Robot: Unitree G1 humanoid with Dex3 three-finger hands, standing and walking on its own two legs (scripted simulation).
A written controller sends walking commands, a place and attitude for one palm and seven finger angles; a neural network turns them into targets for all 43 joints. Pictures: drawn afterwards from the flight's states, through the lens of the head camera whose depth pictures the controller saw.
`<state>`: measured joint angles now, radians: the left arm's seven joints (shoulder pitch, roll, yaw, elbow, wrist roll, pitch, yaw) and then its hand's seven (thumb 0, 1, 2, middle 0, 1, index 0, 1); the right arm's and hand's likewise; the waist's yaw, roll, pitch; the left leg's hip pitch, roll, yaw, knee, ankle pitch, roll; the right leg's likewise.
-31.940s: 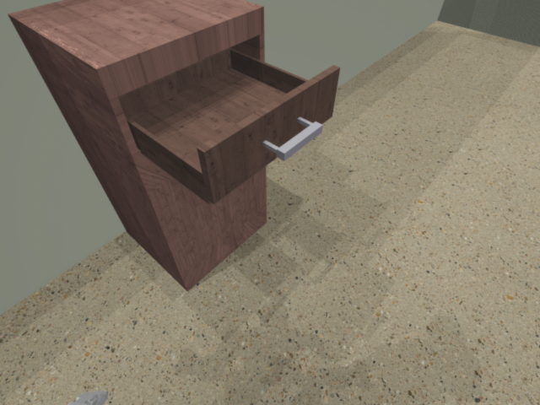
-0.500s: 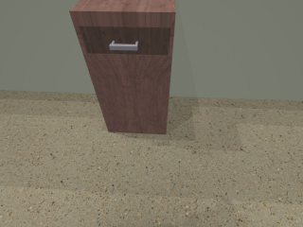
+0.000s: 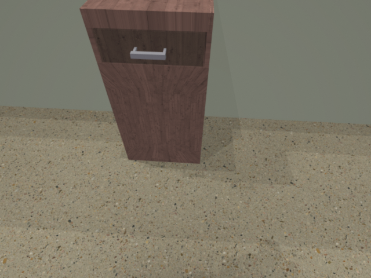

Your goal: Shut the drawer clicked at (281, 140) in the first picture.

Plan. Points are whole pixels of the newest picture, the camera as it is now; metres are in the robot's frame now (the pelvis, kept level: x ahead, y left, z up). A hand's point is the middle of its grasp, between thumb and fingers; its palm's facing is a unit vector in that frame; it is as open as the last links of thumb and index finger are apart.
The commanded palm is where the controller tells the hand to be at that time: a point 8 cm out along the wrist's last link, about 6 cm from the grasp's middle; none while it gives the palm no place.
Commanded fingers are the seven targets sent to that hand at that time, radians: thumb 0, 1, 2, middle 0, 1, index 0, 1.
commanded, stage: look to check the result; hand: left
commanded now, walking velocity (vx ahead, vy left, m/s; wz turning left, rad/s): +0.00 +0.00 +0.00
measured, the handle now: (149, 52) +0.89 +0.19 +0.02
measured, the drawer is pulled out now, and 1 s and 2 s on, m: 0.00 0.00 0.00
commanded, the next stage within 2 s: stand and wait in 0.38 s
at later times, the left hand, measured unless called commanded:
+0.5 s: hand out of the picture +0.02 +0.18 -0.17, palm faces +0.02 -0.98 -0.21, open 7.3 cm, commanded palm none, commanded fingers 0.00 0.90 0.90 -0.20 -0.30 -0.20 -0.30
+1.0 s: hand out of the picture +0.04 +0.19 -0.17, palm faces +0.00 -0.97 -0.25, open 7.3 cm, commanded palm none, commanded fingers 0.00 0.90 0.90 -0.20 -0.30 -0.20 -0.30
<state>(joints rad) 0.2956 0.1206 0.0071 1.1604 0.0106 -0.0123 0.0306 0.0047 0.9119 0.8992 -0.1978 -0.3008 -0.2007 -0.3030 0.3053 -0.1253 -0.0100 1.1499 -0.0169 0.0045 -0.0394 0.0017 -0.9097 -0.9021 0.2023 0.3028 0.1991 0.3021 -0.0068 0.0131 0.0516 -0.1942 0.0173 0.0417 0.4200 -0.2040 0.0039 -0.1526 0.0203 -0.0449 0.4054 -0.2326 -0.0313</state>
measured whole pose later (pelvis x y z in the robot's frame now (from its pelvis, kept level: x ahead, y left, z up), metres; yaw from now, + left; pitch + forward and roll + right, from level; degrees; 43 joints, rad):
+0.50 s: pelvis +0.01 +0.00 +0.00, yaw +0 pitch -2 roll +0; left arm 0.24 0.16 0.01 1.15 0.01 -0.02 0.02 0.00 0.91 0.90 -0.20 -0.30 -0.20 -0.30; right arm 0.24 -0.17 -0.01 1.14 -0.02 0.00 -0.04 0.00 -0.91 -0.90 0.20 0.30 0.20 0.30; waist -0.01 0.02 0.05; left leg -0.16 0.02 0.04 0.39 -0.20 0.00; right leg -0.12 0.02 -0.04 0.38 -0.23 -0.03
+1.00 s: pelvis +0.01 -0.01 +0.00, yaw +0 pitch -2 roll +0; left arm 0.20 0.21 0.01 1.15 0.01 -0.02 0.02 0.00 0.91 0.90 -0.20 -0.30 -0.20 -0.30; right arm 0.20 -0.22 -0.01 1.15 -0.02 0.00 -0.03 0.00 -0.91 -0.90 0.20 0.30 0.20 0.30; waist -0.01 0.02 0.05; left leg -0.14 0.03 0.04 0.36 -0.19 -0.01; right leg -0.10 0.03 -0.04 0.34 -0.21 -0.04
